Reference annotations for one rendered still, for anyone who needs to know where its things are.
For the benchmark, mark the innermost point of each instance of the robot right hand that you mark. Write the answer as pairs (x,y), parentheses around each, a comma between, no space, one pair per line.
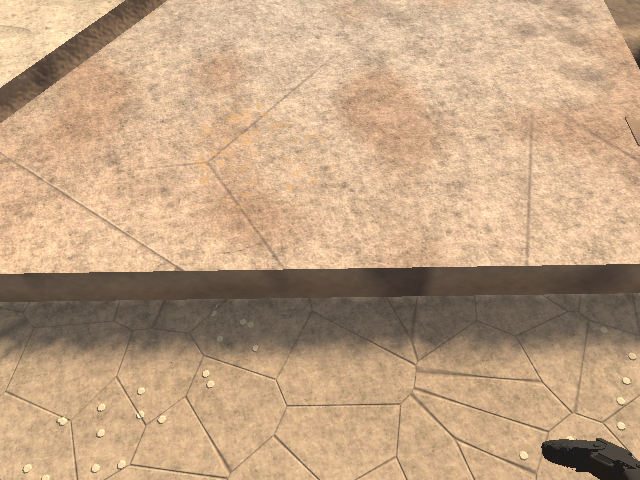
(601,458)

